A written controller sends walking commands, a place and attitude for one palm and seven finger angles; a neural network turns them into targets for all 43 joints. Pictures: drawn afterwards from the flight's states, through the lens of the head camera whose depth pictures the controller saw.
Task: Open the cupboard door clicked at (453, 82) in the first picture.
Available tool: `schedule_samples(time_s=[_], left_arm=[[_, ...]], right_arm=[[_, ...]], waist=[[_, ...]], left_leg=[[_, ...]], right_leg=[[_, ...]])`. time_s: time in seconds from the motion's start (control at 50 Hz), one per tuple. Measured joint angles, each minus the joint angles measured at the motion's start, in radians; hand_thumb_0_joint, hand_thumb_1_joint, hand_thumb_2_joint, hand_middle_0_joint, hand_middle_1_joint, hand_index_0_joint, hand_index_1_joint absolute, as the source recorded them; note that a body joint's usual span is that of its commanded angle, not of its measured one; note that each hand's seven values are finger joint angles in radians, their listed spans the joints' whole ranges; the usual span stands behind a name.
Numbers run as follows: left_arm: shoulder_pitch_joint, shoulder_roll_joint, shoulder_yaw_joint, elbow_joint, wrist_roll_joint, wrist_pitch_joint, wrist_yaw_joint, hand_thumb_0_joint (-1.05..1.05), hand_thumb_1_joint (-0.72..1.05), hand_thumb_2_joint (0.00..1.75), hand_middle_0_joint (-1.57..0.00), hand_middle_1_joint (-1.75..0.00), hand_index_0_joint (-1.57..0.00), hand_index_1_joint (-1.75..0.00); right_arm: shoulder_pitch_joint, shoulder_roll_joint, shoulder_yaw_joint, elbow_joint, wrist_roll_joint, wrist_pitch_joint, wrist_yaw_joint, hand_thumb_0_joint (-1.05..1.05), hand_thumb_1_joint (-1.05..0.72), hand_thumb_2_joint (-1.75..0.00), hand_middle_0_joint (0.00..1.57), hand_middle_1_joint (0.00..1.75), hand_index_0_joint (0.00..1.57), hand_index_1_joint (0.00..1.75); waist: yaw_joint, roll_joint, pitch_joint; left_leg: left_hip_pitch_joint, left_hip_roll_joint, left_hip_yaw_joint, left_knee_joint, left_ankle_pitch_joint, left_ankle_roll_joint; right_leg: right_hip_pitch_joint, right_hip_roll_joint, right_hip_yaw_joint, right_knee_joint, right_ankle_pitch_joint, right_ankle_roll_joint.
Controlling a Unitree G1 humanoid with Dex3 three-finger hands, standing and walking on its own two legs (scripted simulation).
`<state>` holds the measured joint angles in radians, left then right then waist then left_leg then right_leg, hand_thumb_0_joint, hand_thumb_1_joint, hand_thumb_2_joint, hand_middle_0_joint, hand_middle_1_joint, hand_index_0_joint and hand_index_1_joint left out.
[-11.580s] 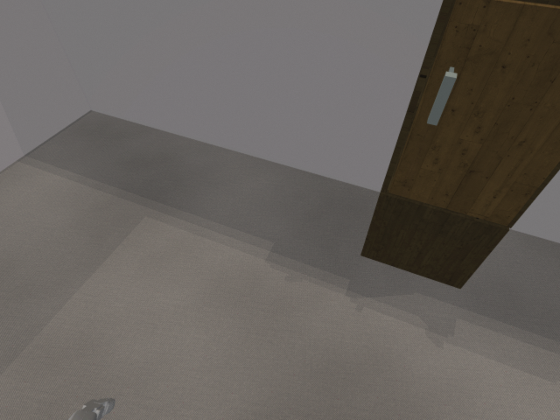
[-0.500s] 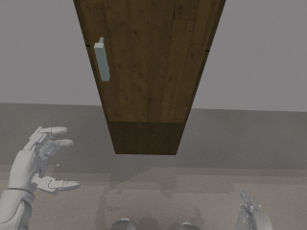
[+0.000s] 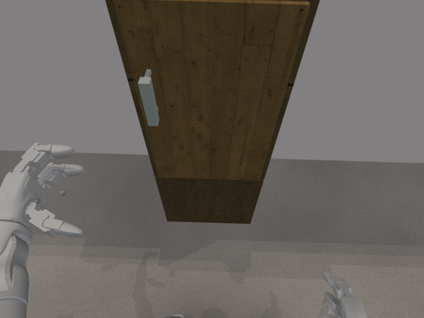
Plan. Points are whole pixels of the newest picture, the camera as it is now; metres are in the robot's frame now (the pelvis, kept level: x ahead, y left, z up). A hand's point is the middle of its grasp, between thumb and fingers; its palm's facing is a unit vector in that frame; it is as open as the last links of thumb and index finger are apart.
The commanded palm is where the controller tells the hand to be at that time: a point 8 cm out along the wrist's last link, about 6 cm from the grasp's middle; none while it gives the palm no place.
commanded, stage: raise the hand with hooked fingers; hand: left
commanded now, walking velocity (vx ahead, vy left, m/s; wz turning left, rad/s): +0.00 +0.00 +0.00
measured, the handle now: (151, 97) +0.58 +0.20 +0.07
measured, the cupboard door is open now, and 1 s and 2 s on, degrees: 0 0 0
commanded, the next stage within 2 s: move the hooked fingers beside the handle in 0.46 s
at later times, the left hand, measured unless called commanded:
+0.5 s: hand (74, 199) +0.29 +0.26 +0.08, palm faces +0.07 -1.00 -0.02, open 14.0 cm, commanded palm +0.26 +0.31 +0.09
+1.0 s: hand (92, 163) +0.37 +0.26 +0.08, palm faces +0.04 -1.00 +0.00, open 14.0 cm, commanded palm +0.34 +0.31 +0.08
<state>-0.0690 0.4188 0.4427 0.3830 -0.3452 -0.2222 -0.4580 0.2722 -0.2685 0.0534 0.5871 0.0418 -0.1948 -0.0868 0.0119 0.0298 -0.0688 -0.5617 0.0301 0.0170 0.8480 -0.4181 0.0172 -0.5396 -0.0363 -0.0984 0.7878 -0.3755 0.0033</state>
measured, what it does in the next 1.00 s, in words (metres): stands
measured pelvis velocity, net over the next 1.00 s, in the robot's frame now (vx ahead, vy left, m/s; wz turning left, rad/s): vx -0.01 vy -0.01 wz -0.02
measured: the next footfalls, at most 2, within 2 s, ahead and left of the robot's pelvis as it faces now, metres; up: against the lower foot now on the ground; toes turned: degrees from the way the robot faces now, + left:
none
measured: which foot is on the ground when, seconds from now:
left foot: down 0.00-1.00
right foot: down 0.00-1.00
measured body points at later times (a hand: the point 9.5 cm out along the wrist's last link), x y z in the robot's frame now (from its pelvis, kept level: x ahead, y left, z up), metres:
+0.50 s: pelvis -0.01 -0.01 +0.00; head +0.03 -0.01 +0.45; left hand +0.28 +0.32 +0.09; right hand +0.15 -0.26 -0.08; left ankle +0.01 +0.10 -0.70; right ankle +0.01 -0.13 -0.70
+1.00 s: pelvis -0.01 -0.01 +0.00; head +0.06 +0.00 +0.44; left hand +0.36 +0.32 +0.08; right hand +0.11 -0.27 -0.10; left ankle +0.00 +0.10 -0.70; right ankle +0.01 -0.13 -0.70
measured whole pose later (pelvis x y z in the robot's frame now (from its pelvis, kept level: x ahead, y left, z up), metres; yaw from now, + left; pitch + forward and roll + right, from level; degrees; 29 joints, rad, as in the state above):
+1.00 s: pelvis -0.01 -0.01 +0.00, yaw -1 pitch +10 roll -1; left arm -0.39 0.48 0.46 0.75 -0.28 -0.27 -0.47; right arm 0.30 -0.28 0.05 0.60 0.04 -0.14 -0.09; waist -0.04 0.01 -0.05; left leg -0.63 0.04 0.03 0.86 -0.41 0.01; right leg -0.62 -0.02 -0.08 0.81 -0.37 -0.01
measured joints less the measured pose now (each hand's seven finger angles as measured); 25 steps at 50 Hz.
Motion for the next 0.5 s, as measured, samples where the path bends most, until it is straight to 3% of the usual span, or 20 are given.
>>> schedule_samples(time_s=[0.12, 0.32, 0.5], left_arm=[[-0.001, 0.005, -0.004, 0.047, -0.005, 0.030, -0.023, -0.01, -0.50, 0.30, -0.30, -1.20, -0.30, -1.20], [0.020, -0.034, 0.003, 0.026, 0.017, -0.043, 0.021, -0.01, -0.50, 0.30, -0.30, -1.20, -0.30, -1.20], [0.001, -0.022, -0.004, 0.066, 0.003, -0.024, -0.011, -0.01, -0.50, 0.30, -0.30, -1.20, -0.30, -1.20]], right_arm=[[0.019, -0.016, -0.013, -0.012, 0.004, 0.015, 0.004, 0.02, -0.90, -0.90, 0.20, 0.30, 0.21, 0.30], [0.020, -0.011, -0.020, -0.011, -0.003, 0.025, 0.007, 0.02, -0.90, -0.90, 0.20, 0.30, 0.21, 0.30], [0.002, -0.003, -0.008, -0.011, 0.003, 0.025, -0.003, 0.02, -0.90, -0.90, 0.20, 0.30, 0.21, 0.30]], waist=[[-0.012, 0.001, -0.005], [-0.013, -0.017, 0.013], [-0.008, -0.004, 0.010]], left_leg=[[0.014, 0.001, 0.013, -0.030, 0.014, 0.000], [0.020, 0.007, 0.012, -0.029, 0.018, -0.008], [0.024, 0.008, 0.007, -0.032, 0.023, -0.011]], right_leg=[[0.003, 0.002, 0.013, -0.018, 0.012, -0.001], [0.006, 0.008, 0.012, -0.013, 0.013, -0.009], [0.012, 0.009, 0.007, -0.016, 0.016, -0.012]])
